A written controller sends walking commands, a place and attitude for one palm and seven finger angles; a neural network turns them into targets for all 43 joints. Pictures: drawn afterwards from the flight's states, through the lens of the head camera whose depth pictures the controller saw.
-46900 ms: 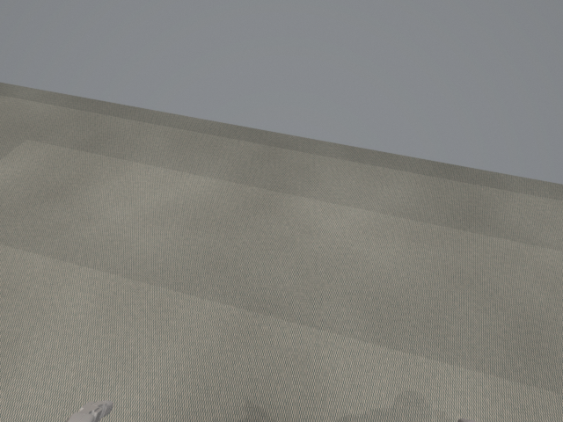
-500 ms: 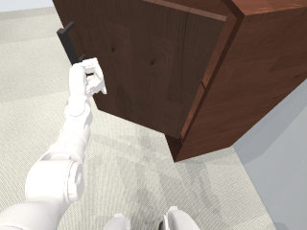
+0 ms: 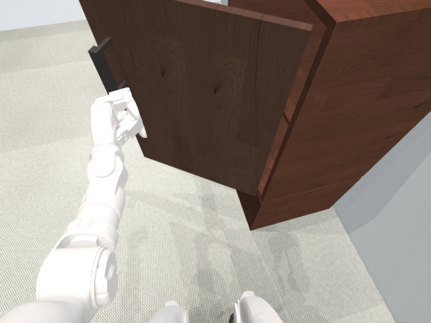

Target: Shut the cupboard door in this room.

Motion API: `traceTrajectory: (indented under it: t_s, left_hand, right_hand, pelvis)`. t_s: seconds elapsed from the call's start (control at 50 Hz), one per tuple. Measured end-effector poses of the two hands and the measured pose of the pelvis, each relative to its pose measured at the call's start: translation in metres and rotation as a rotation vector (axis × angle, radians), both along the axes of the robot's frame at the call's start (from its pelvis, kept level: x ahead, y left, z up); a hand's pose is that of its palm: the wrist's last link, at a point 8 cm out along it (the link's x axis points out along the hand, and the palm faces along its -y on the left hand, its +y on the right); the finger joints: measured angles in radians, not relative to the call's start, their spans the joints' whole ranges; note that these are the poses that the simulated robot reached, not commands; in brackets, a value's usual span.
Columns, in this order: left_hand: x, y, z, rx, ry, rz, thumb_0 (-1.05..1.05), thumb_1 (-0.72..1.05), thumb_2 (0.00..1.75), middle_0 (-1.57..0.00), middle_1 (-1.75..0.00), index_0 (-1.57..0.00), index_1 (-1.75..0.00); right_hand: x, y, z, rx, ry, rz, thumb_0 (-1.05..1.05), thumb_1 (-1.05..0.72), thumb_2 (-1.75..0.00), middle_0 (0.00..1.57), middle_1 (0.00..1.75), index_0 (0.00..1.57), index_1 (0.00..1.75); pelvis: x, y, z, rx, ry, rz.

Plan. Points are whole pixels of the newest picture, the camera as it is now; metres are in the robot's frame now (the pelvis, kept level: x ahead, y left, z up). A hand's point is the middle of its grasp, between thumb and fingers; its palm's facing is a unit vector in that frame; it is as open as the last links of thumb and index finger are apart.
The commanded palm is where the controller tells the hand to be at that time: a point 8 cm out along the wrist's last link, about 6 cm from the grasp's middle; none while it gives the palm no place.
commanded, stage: draw the hand back to the body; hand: left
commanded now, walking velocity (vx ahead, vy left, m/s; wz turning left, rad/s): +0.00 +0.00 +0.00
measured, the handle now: (111, 70) +0.64 +0.20 +0.07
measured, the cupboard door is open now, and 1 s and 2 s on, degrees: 53 53 53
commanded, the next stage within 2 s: step back with the hand held close in 1.42 s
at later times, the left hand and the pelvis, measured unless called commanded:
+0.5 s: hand (61, 181) +0.31 +0.19 +0.15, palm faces +0.12 -0.98 -0.18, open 3.1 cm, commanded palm +0.28 +0.24 +0.17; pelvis +0.02 +0.01 +0.05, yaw +2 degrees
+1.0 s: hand out of the picture +0.21 +0.29 +0.21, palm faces +0.44 -0.81 -0.40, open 5.8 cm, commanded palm +0.16 +0.33 +0.24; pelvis +0.03 +0.03 +0.07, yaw +2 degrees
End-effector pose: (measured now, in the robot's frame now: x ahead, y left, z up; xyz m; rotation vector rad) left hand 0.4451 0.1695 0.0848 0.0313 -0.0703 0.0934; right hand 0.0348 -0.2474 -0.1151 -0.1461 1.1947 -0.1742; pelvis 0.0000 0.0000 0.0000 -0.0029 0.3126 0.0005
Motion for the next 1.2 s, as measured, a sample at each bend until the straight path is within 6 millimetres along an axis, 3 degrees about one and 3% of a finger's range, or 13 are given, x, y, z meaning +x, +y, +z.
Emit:
traceTrajectory:
  t_s: [0.08, 0.14, 0.34, 0.46, 0.56, 0.66, 0.78, 0.96, 1.1, 1.2]
  left_hand:
    - [-0.027, 0.016, 0.01, 0.027, 0.022, -0.021, 0.02, 0.9, 0.9, -1.3, -1.5, -1.3, -1.5]
    - [-0.048, 0.026, 0.017, -0.014, 0.054, -0.016, 0.02, 0.9, 0.9, -1.3, -1.5, -1.3, -1.5]
    - [-0.105, 0.05, 0.054, -0.001, -0.022, -0.043, 0.02, 0.9, 0.9, -1.29, -1.48, -1.29, -1.48]
    - [-0.145, 0.065, 0.069, 0.125, 0.033, -0.002, 0.02, 0.89, 0.9, -1.2, -1.38, -1.2, -1.39]
    - [-0.173, 0.084, 0.081, 0.173, 0.056, 0.081, 0.02, 0.89, 0.9, -1.09, -1.26, -1.09, -1.26]
    - [-0.196, 0.104, 0.096, 0.209, 0.058, 0.166, 0.02, 0.89, 0.9, -0.96, -1.12, -0.96, -1.12]
    - [-0.224, 0.121, 0.118, 0.268, 0.041, 0.232, 0.02, 0.89, 0.9, -0.8, -0.94, -0.8, -0.95]
    - [-0.266, 0.151, 0.14, 0.368, 0.037, 0.348, 0.02, 0.89, 0.9, -0.55, -0.67, -0.55, -0.68]
    - [-0.297, 0.165, 0.165, 0.455, -0.019, 0.434, 0.02, 0.89, 0.9, -0.37, -0.47, -0.37, -0.47]
    - [-0.303, 0.163, 0.161, 0.431, -0.024, 0.462, 0.02, 0.89, 0.9, -0.27, -0.37, -0.27, -0.37]
  right_hand:
    - [-0.002, 0.002, 0.008, 0.017, 0.009, -0.024, 0.01, -0.91, -0.9, 0.2, 0.3, 0.2, 0.3]
    - [0.01, 0.001, 0.019, 0.007, -0.028, -0.023, 0.01, -0.91, -0.9, 0.2, 0.3, 0.2, 0.3]
    - [0.106, 0.003, 0.065, -0.047, -0.342, 0.073, 0.02, -0.91, -0.9, 0.2, 0.3, 0.2, 0.3]
    - [0.159, 0.026, 0.094, -0.03, -0.483, 0.107, 0.01, -0.91, -0.9, 0.2, 0.3, 0.2, 0.3]
    - [0.184, 0.051, 0.111, -0.009, -0.535, 0.163, 0.01, -0.91, -0.9, 0.2, 0.3, 0.2, 0.3]
    - [0.19, 0.071, 0.115, 0.019, -0.542, 0.209, 0.01, -0.91, -0.9, 0.2, 0.3, 0.2, 0.3]
    - [0.183, 0.081, 0.107, 0.047, -0.508, 0.226, 0.01, -0.91, -0.9, 0.2, 0.3, 0.2, 0.3]
    - [0.165, 0.07, 0.097, 0.029, -0.456, 0.209, 0.02, -0.91, -0.9, 0.2, 0.3, 0.2, 0.3]
    - [0.165, 0.06, 0.1, 0.01, -0.496, 0.195, 0.02, -0.91, -0.9, 0.2, 0.3, 0.2, 0.3]
    - [0.168, 0.057, 0.103, 0.008, -0.522, 0.207, 0.02, -0.91, -0.9, 0.2, 0.3, 0.2, 0.3]
  pelvis:
    - [0.007, 0.002, 0.012, -0.001, -0.048, -0.006]
    - [0.012, 0.002, 0.022, -0.005, -0.091, -0.001]
    - [0.013, 0.008, 0.037, -0.01, -0.196, 0.02]
    - [0.016, 0.012, 0.047, -0.003, -0.264, 0.026]
    - [0.018, 0.015, 0.056, -0.004, -0.315, 0.039]
    - [0.021, 0.019, 0.062, -0.005, -0.348, 0.045]
    - [0.026, 0.025, 0.066, -0.005, -0.368, 0.044]
    - [0.026, 0.027, 0.067, -0.006, -0.383, 0.042]
    - [0.024, 0.026, 0.067, -0.006, -0.393, 0.041]
    - [0.018, 0.023, 0.067, -0.001, -0.398, 0.047]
